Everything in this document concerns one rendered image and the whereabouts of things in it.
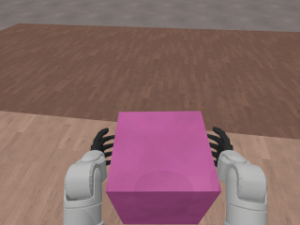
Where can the carton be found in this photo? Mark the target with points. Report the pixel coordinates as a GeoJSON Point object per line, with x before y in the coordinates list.
{"type": "Point", "coordinates": [162, 169]}

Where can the left robot hand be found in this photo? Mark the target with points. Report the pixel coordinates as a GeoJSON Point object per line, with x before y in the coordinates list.
{"type": "Point", "coordinates": [100, 140]}

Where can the left robot forearm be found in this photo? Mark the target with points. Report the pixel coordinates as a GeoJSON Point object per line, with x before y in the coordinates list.
{"type": "Point", "coordinates": [83, 190]}

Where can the right robot forearm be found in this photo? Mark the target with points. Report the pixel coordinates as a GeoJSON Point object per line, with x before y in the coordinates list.
{"type": "Point", "coordinates": [246, 190]}

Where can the right robot hand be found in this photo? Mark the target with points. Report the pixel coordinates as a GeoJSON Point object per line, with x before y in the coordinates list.
{"type": "Point", "coordinates": [223, 143]}

